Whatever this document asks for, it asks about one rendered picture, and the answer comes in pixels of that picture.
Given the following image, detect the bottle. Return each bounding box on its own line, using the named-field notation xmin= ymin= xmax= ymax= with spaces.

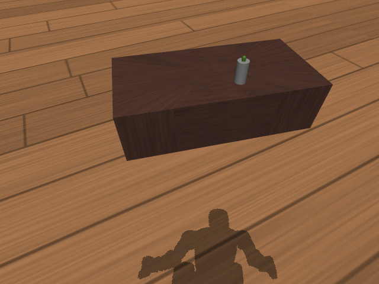
xmin=234 ymin=56 xmax=250 ymax=85

